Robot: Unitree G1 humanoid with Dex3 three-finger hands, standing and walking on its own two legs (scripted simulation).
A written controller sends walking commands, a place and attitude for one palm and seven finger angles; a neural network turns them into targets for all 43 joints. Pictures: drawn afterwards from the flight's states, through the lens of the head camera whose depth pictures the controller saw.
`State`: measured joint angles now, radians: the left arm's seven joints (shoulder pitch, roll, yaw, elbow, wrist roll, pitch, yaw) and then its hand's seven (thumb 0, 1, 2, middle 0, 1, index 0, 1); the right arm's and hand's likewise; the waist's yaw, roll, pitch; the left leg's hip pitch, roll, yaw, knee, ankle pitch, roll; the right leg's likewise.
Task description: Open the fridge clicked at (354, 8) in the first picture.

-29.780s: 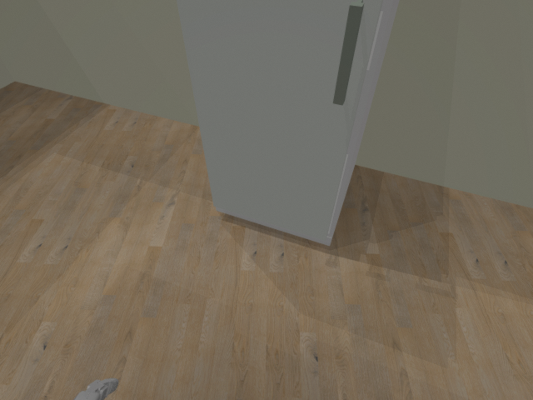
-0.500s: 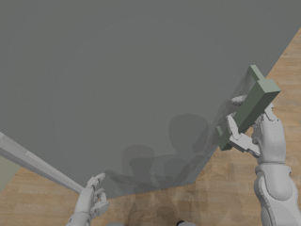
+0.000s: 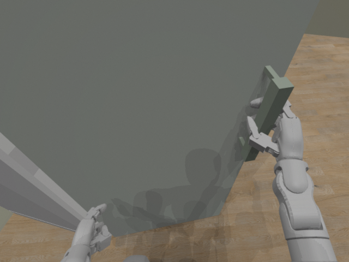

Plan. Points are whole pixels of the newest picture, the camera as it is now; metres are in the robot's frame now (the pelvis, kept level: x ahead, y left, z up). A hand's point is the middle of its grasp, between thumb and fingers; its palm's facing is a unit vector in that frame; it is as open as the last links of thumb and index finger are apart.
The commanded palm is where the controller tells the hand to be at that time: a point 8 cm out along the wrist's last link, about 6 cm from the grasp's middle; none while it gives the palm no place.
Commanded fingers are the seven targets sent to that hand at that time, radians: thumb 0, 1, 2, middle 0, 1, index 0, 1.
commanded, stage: stop walking and hold the door back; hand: right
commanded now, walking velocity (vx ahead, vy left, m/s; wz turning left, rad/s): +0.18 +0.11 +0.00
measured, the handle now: (256, 119) +0.39 -0.15 +0.12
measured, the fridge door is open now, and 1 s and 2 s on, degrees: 64 61 61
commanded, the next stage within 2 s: loosen the grip on the handle in 0.46 s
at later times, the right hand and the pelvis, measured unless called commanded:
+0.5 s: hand (250, 125) +0.37 -0.13 +0.13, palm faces +0.09 +0.98 -0.20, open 5.9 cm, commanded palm +0.34 -0.19 +0.11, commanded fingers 0.00 -0.90 -0.90 0.45 1.40 0.45 1.40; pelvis -0.03 +0.02 -0.01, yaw +2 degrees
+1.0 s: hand (254, 126) +0.37 -0.14 +0.12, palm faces +0.11 +0.97 -0.21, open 13.1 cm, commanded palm +0.35 -0.19 +0.13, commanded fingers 0.00 0.55 -0.20 0.28 1.18 0.28 1.18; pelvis -0.03 +0.06 -0.01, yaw +2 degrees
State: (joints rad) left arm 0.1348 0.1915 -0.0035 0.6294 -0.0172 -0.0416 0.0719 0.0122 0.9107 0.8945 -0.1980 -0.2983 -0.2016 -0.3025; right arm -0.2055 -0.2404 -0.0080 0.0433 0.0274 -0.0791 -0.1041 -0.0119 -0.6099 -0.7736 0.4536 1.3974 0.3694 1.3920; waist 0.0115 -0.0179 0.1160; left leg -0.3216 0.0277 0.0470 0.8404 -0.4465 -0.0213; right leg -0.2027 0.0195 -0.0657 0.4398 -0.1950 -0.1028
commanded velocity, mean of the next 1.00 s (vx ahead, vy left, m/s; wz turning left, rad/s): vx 0.05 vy -0.01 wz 0.00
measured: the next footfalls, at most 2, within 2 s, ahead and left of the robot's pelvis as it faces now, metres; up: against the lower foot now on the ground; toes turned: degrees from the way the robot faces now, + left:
left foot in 0.16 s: -0.02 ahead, +0.15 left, +0.00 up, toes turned +4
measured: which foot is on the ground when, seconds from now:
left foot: up 0.00-0.14, down 0.16-1.00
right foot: down 0.00-1.00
